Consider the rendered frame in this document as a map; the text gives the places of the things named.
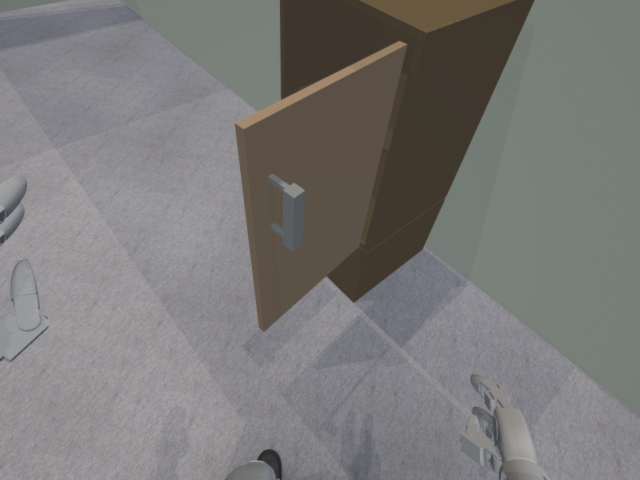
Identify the handle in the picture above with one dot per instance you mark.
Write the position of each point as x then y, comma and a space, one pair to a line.
293, 213

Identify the robot right hand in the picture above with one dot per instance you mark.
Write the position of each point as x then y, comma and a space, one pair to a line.
507, 434

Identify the cupboard door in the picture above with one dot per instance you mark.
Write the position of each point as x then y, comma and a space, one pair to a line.
327, 138

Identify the robot left foot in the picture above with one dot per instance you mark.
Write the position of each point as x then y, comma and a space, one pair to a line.
272, 458

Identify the robot left shin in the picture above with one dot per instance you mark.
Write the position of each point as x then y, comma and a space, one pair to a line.
261, 463

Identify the robot left hand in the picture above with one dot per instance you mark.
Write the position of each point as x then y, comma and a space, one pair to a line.
18, 332

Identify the right robot forearm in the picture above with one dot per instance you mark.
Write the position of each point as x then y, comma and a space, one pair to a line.
519, 469

